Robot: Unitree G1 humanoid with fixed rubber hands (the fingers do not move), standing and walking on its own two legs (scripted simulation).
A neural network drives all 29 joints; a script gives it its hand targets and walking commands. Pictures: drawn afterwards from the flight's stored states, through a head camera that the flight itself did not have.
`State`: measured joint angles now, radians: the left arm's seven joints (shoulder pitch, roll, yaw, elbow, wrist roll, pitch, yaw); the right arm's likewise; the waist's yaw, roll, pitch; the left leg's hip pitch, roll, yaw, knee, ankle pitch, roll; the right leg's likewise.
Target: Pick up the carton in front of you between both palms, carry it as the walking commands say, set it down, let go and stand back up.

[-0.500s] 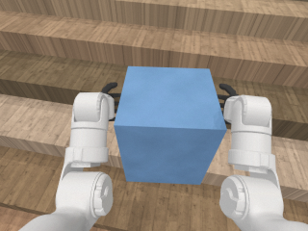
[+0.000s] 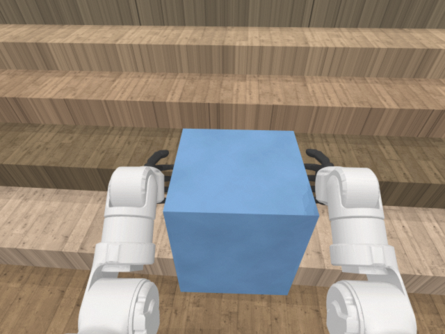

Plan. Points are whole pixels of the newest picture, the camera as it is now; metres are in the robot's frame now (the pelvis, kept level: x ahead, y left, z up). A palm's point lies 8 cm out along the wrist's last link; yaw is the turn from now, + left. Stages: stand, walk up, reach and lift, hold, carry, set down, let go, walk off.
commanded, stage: carry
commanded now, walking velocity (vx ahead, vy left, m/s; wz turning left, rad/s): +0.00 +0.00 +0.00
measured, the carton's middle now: (235, 213) +0.34 +0.00 +0.06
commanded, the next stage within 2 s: none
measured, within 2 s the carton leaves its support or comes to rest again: neither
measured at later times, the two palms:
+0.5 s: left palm (160, 196) +0.32 +0.13 +0.13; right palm (338, 195) +0.32 -0.17 +0.13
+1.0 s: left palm (161, 198) +0.32 +0.12 +0.13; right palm (339, 197) +0.32 -0.18 +0.13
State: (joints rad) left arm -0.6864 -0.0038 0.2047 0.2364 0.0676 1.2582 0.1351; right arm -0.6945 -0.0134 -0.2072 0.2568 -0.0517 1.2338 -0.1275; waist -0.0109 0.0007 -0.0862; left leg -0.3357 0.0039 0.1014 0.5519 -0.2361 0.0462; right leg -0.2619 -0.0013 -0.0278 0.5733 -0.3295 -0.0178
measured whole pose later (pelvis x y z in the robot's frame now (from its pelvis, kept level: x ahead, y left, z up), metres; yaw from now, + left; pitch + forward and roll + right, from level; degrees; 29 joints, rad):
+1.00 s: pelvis -0.03 -0.02 +0.00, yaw +0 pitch +1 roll +0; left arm -0.69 0.01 0.19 0.23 0.05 1.25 0.13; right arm -0.70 -0.02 -0.20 0.24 -0.06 1.24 -0.13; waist 0.01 0.00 -0.06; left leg -0.39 0.05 0.10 0.55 -0.18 0.01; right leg -0.33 0.03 -0.05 0.58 -0.28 -0.06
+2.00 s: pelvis -0.03 -0.02 +0.00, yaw -1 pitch +2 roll +0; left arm -0.69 0.01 0.19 0.20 0.05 1.27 0.13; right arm -0.70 -0.02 -0.20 0.20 -0.05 1.25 -0.13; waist 0.01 0.00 -0.05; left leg -0.40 0.06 0.11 0.57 -0.20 0.03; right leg -0.34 0.02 -0.07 0.59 -0.29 -0.06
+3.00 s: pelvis +0.38 -0.13 +0.16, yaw +0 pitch +3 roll +2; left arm -0.90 0.01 0.28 0.01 0.01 1.34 0.17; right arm -0.93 -0.01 -0.32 -0.02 -0.10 1.37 -0.11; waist 0.15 0.01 0.04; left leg -1.15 0.02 0.09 1.93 -0.48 0.13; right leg -0.21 0.03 -0.10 0.49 -0.34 -0.10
